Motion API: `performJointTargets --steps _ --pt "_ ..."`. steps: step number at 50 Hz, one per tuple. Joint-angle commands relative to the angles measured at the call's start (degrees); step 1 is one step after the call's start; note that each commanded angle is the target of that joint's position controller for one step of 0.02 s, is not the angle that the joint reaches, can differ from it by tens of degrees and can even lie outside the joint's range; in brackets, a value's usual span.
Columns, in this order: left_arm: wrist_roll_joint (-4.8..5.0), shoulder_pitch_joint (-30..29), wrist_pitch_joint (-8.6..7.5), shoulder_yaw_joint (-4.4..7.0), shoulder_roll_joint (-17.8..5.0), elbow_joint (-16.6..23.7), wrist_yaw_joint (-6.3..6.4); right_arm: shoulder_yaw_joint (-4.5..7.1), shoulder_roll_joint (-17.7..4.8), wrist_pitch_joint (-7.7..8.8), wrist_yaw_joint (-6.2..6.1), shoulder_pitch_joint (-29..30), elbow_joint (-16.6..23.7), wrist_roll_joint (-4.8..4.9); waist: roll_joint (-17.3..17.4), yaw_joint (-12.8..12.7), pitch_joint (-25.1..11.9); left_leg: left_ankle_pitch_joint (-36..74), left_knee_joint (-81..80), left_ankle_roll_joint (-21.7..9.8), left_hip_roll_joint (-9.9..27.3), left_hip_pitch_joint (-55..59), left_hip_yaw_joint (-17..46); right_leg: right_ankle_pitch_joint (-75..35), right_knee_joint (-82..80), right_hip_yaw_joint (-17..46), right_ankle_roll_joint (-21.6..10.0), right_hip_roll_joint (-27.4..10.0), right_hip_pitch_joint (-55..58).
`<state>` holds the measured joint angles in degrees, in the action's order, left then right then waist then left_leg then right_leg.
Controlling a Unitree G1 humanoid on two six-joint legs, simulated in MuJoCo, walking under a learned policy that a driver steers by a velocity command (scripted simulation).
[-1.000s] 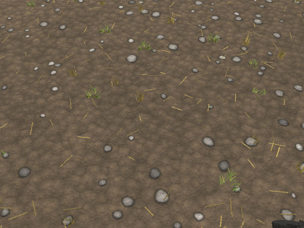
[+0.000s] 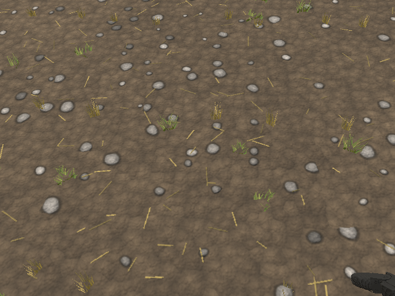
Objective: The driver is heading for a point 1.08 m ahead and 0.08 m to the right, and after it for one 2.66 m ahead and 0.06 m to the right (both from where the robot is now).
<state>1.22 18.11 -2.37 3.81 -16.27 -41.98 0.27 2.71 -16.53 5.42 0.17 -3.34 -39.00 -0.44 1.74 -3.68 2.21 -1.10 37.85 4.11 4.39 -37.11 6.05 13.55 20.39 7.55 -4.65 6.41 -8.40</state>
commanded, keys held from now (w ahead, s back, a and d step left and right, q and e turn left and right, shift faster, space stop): w+e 0.38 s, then e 0.08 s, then no key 0.54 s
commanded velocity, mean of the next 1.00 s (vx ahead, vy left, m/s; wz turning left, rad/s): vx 0.30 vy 0.00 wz -0.40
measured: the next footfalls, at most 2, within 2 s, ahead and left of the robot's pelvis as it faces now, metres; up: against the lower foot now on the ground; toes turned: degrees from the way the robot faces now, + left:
left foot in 0.14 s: +0.27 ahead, +0.14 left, +0.00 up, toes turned -9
right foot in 0.62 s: +0.44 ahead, -0.17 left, +0.00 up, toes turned -22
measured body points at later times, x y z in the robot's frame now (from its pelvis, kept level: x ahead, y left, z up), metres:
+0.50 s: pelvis +0.26 +0.03 +0.00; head +0.30 +0.02 +0.45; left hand +0.54 +0.21 -0.09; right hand +0.21 -0.26 -0.12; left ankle +0.23 +0.15 -0.75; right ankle +0.37 -0.16 -0.69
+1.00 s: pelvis +0.39 -0.03 -0.02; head +0.40 -0.03 +0.43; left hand +0.62 +0.14 -0.13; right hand +0.39 -0.32 -0.13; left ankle +0.46 +0.09 -0.75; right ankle +0.41 -0.15 -0.74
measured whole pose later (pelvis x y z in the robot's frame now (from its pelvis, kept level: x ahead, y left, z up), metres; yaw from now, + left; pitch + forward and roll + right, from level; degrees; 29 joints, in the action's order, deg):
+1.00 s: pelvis +0.39 -0.03 -0.02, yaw -23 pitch +0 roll -1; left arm -1.3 8.5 0.1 2.0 -13.4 -43.2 -0.2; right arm 1.3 -15.0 -1.2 -1.2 -10.1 -49.1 -1.4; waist 0.2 -0.1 1.0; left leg -15.8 33.7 1.5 3.5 -17.7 1.3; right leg 10.1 29.6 -0.5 -1.9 3.2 -19.9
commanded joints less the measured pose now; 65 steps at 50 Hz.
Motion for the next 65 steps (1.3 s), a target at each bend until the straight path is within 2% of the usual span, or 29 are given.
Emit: performJointTargets --steps 1,4,6,7,8,9,10,11,13,15,19,25,28,30,31,32,33,34,35,37,39,44,47,48,49,50,52,57,65 --pt "0.49 1.7 -0.19 2.76 -9.9 2.6 0.66 0.88 -4.2 1.15 0.62 5.6 4.8 0.82 -6.9 -0.7 -2.6 5.4 -6.9 0.0 -4.4 9.8 -2.7 -10.3 -3.7 9.9 -7.4 -11.8 -4.9" --pt "0.33 1.6 0.19 2.83 -9.5 2.6 0.95 1.93 -6.6 1.93 1.09 3.9 4.6 1.03 -8.5 1.1 -2.8 0.0 -9.8 -2.3 -4.2 11.8 -1.0 -8.6 1.4 15.5 -6.0 -14.2 0.0" --pt "-0.01 0.0 0.33 2.33 -7.7 3.4 0.83 3.14 -8.3 2.50 0.71 -4.0 2.6 0.67 -8.8 5.5 -5.8 -1.4 -12.9 -5.2 -4.0 23.0 -2.3 -12.6 8.8 15.0 -3.7 -11.6 -1.0" --pt "-0.63 0.0 0.14 1.09 -4.5 4.3 0.52 3.95 -10.9 2.73 0.25 -11.6 1.9 -0.40 -4.7 9.0 -12.9 -4.4 -11.8 -8.6 3.6 36.4 4.5 -8.5 22.4 11.3 -1.7 -8.3 -6.1" --pt "0.42 7.7 -0.39 -0.16 -0.4 5.8 0.53 5.16 -15.9 2.09 0.15 -17.7 0.4 -1.37 12.1 6.6 -20.9 -15.3 -15.5 -17.8 17.1 56.4 29.1 14.4 42.1 3.2 2.5 0.3 -25.5" --pt "1.25 8.9 -0.57 0.23 -5.0 5.2 0.60 4.55 -12.3 1.69 0.58 -18.1 -0.1 0.18 14.9 6.9 -20.1 -30.0 -19.9 -19.6 20.6 56.8 41.5 20.0 52.1 3.2 3.3 -3.3 -35.1" --pt "1.16 3.6 -0.30 1.37 -9.2 5.2 0.62 3.39 -8.0 1.39 0.37 -15.2 0.8 0.47 8.1 8.5 -12.2 -31.8 -21.3 -17.0 17.9 50.2 33.3 14.7 55.2 3.2 3.8 -5.9 -37.5" --pt "0.44 -0.4 0.03 1.60 -9.5 6.0 0.69 2.81 -6.6 0.90 0.19 -12.5 1.1 0.10 3.9 8.1 -7.6 -24.9 -21.4 -14.9 15.3 43.4 24.6 10.4 54.8 1.0 4.1 -7.8 -36.3" --pt "-0.08 -3.0 0.21 1.88 -8.0 7.1 0.20 1.94 -4.5 0.69 0.00 -9.8 0.2 -0.43 4.0 6.0 -2.8 -12.8 -23.8 -13.6 11.1 34.1 13.7 5.7 50.2 0.5 4.2 -10.9 -32.9" --pt "0.56 -2.2 0.84 1.54 -5.6 7.3 -0.26 1.98 -4.2 1.03 -0.04 -9.6 -0.7 -0.11 5.3 5.1 -2.1 -8.5 -26.3 -13.8 9.7 31.1 7.8 4.4 47.4 -1.0 4.4 -12.0 -30.6" --pt "0.03 -5.9 1.43 0.86 -3.6 9.2 -0.52 2.99 -7.2 1.33 -0.13 -10.4 -2.8 0.08 2.8 5.2 -1.0 -0.2 -28.9 -15.6 11.2 31.9 0.7 -1.3 39.4 -1.7 5.6 -13.2 -33.9" --pt "-0.57 -13.7 0.52 0.20 -1.8 11.2 -2.53 3.19 -9.6 -0.78 -1.17 -10.8 -5.2 0.92 2.6 7.2 -1.0 21.1 -24.0 -12.4 8.1 31.7 -12.4 -15.2 19.0 -8.3 5.0 -9.5 -23.4" --pt "-0.86 -13.2 0.54 1.17 -3.9 12.1 -3.28 3.70 -11.5 -1.55 -1.16 -11.0 -6.0 2.39 3.7 5.4 -2.6 27.5 -18.1 -11.4 9.9 35.8 -11.9 -10.1 13.6 -8.8 2.2 -7.2 -19.1" --pt "-1.44 -4.2 0.39 3.01 -7.1 9.5 -2.91 3.58 -11.2 -1.91 -1.31 -9.9 -6.2 2.97 2.2 -0.1 -7.3 30.5 -5.7 -9.0 7.7 34.9 -13.7 -15.0 6.4 -10.0 -0.7 -4.1 -6.3" --pt "-1.73 0.2 0.63 4.11 -10.8 8.6 -1.85 2.77 -9.1 -1.67 -1.22 -12.1 -6.1 1.65 -2.2 -1.6 -10.9 19.4 5.8 -6.1 4.2 27.7 -15.4 -33.0 5.9 -5.9 -2.8 -7.5 5.1" --pt "-2.90 0.6 0.99 3.95 -15.0 9.5 -0.56 0.55 -3.1 -1.22 -0.30 -17.4 -4.4 -1.79 -17.7 2.4 -18.0 -34.2 27.9 -2.1 -2.9 6.9 -14.9 -65.7 13.7 14.0 -12.5 -24.5 25.4" --pt "-2.88 0.3 0.66 2.30 -11.6 10.8 -0.95 -0.20 -5.3 -1.14 0.58 -20.9 -6.5 -0.09 -14.4 1.1 -31.9 -42.5 37.9 -1.3 -4.0 5.2 -2.4 -59.2 10.0 26.4 -20.5 -32.4 28.2" --pt "-2.39 -1.5 0.76 1.56 -8.2 10.4 -1.51 1.13 -9.4 -1.85 0.83 -15.2 -6.3 1.90 -7.9 -0.6 -26.7 -38.1 38.0 -1.2 -1.4 3.9 -0.7 -51.1 7.4 19.3 -17.6 -27.4 22.0" --pt "-1.38 -5.0 0.66 0.97 -6.6 9.4 -1.67 0.84 -8.4 -2.45 0.48 -11.3 -5.0 2.06 -6.2 0.8 -18.9 -34.7 34.1 -1.1 0.2 1.1 -2.2 -43.4 5.9 13.8 -14.3 -23.9 15.9" --pt "-1.41 -10.0 0.82 0.45 -5.7 8.7 -1.46 0.93 -7.7 -4.27 -0.87 -10.2 -5.6 0.91 -4.5 4.1 -11.5 -29.9 26.3 -0.3 2.0 6.9 -2.3 -34.0 1.6 9.1 -10.9 -20.6 0.6" --pt "-2.62 -12.7 0.84 0.96 -6.8 8.2 -1.30 0.66 -6.1 -5.68 -1.59 -13.3 -7.0 0.66 -7.1 6.4 -10.2 -26.8 19.7 0.4 0.5 15.0 -4.2 -30.2 -1.4 5.4 -10.4 -18.5 -8.4" --pt "-2.57 -13.5 1.26 0.51 -5.4 5.5 -0.25 0.14 -4.6 -6.59 -2.06 -10.7 -7.7 0.21 -8.6 5.0 -10.7 -16.7 5.2 -0.6 -0.2 22.8 -4.7 -9.8 -3.8 3.8 -8.8 -17.3 -11.6" --pt "-2.14 -13.6 1.76 -0.44 -3.2 3.6 -0.28 -0.01 -3.5 -6.47 -1.41 -10.4 -8.4 -0.92 -7.5 6.2 -7.2 -9.5 -6.6 -2.8 -1.7 29.9 -6.2 11.2 -3.7 2.9 -4.1 -14.1 -16.4" --pt "-2.42 -11.3 1.70 -0.96 -1.8 2.2 -0.38 -0.05 -4.3 -6.30 -1.31 -10.0 -8.0 -1.66 -5.8 5.9 -5.4 -7.3 -10.6 -4.1 0.5 31.1 -3.5 15.6 -2.6 2.2 -1.0 -12.1 -17.9" --pt "-2.82 -9.1 1.65 -0.85 -2.0 1.7 -0.46 0.47 -8.0 -6.13 -1.56 -8.5 -6.9 -1.60 -0.1 3.4 -2.8 -8.9 -13.6 -6.4 4.8 27.8 0.8 16.3 1.0 -0.5 1.8 -8.8 -17.8" --pt "-2.49 -8.2 1.85 -0.74 -1.5 1.5 -0.18 0.67 -8.0 -5.94 -1.45 -6.1 -7.8 -1.13 7.0 1.4 -1.8 -24.2 -16.7 -8.3 4.7 17.4 1.5 9.5 2.8 -4.6 3.6 -6.1 -10.3" --pt "-2.49 -10.4 2.22 -0.28 -2.8 0.9 0.47 -0.46 -4.1 -4.86 -1.18 -3.9 -7.8 -1.53 7.0 2.1 -0.4 -29.8 -19.9 -5.8 2.7 11.6 0.7 1.9 5.9 -4.8 3.8 -6.5 -3.0" --pt "-2.24 -9.2 2.31 -0.05 -2.5 -2.2 0.84 -0.68 -4.4 -3.32 -1.39 -7.2 -10.2 -0.29 1.0 3.7 -2.0 -16.1 -15.5 -4.5 0.6 18.9 -2.1 -4.1 4.7 -3.4 2.6 -7.8 -3.8" --pt "-1.55 -8.7 2.45 0.18 -2.7 -7.4 1.33 -0.97 -3.6 -3.79 -1.38 -7.8 -13.2 0.01 -2.0 4.2 -3.9 -5.8 -14.1 -5.2 -0.7 23.1 -3.6 -13.6 5.6 -3.6 3.2 -8.3 -0.6"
